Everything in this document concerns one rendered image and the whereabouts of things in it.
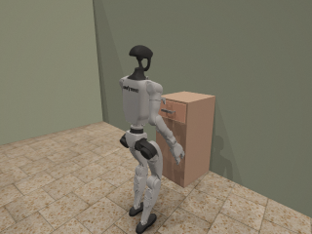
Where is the robot right foot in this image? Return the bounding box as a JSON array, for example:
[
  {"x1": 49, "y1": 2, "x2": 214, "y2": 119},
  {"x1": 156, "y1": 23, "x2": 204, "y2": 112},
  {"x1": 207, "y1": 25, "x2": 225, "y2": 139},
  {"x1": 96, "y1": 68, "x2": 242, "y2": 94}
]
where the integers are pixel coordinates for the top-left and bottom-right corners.
[{"x1": 136, "y1": 214, "x2": 157, "y2": 234}]

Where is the handle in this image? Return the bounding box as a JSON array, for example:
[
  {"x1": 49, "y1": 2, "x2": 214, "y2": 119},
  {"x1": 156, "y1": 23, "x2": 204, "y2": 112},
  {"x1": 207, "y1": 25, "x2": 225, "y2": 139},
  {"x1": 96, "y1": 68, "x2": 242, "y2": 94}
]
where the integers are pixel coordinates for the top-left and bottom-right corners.
[{"x1": 161, "y1": 108, "x2": 176, "y2": 114}]

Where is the robot right forearm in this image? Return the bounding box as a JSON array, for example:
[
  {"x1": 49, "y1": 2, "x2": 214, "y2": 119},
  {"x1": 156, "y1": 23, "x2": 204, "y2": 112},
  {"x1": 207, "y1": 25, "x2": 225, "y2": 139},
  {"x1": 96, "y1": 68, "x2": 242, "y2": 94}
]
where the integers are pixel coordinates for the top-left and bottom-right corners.
[{"x1": 155, "y1": 115, "x2": 177, "y2": 148}]

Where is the right robot hand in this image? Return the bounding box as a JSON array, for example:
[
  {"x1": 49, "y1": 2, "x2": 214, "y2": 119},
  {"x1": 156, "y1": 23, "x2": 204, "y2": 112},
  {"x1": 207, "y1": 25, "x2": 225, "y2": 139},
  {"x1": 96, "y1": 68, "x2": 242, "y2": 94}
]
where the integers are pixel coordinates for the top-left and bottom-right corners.
[{"x1": 169, "y1": 143, "x2": 185, "y2": 165}]

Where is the left robot hand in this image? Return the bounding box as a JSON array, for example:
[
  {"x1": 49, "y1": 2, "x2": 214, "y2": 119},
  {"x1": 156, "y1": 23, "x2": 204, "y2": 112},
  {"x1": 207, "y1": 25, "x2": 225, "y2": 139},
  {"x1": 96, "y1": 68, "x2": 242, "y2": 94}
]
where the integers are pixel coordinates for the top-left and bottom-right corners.
[{"x1": 160, "y1": 97, "x2": 166, "y2": 104}]

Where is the right robot upper arm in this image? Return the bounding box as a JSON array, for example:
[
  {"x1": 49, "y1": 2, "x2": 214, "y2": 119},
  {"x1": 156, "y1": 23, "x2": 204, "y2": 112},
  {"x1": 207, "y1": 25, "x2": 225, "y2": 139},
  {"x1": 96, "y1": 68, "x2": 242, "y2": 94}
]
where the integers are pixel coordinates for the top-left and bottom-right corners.
[{"x1": 146, "y1": 80, "x2": 163, "y2": 127}]

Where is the left robot upper arm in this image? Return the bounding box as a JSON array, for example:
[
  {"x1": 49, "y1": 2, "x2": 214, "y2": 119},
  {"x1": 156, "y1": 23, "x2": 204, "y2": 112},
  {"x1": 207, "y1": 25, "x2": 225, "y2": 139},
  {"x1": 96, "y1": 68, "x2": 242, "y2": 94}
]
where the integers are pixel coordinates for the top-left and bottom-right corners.
[{"x1": 119, "y1": 75, "x2": 129, "y2": 95}]

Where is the robot head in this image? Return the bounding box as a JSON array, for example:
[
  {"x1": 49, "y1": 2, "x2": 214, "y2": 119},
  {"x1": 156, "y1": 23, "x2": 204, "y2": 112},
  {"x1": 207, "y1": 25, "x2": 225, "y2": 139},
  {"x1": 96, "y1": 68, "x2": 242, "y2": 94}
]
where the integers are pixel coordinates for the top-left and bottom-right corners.
[{"x1": 127, "y1": 45, "x2": 153, "y2": 81}]

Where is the drawer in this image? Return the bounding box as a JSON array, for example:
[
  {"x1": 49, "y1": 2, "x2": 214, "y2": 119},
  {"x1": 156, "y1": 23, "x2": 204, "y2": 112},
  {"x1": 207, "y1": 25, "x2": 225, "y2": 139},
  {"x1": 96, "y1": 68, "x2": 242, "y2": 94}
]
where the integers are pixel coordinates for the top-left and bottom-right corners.
[{"x1": 158, "y1": 100, "x2": 186, "y2": 123}]

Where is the cabinet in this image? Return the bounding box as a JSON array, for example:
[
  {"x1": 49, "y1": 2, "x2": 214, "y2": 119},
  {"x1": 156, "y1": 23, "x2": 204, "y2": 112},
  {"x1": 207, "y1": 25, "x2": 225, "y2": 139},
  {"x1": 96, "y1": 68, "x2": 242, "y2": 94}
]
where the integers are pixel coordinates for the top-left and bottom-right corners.
[{"x1": 156, "y1": 92, "x2": 215, "y2": 188}]

